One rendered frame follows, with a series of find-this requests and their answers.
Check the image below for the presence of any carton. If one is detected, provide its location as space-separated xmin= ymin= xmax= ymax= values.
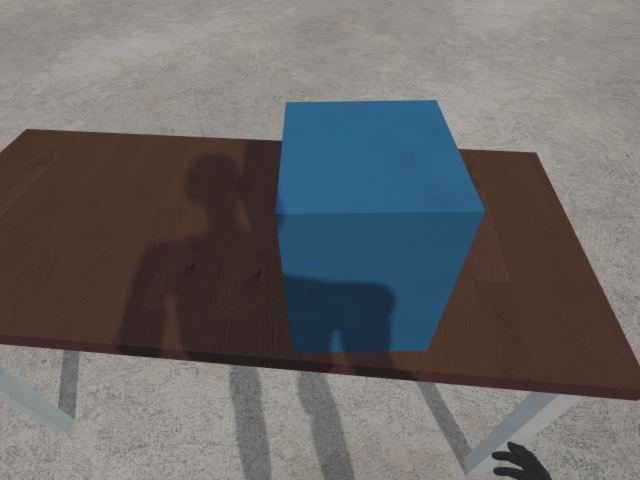
xmin=275 ymin=100 xmax=485 ymax=353

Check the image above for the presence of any table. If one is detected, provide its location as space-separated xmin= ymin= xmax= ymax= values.
xmin=0 ymin=129 xmax=640 ymax=477

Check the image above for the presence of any right robot hand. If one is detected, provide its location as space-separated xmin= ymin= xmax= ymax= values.
xmin=492 ymin=442 xmax=552 ymax=480

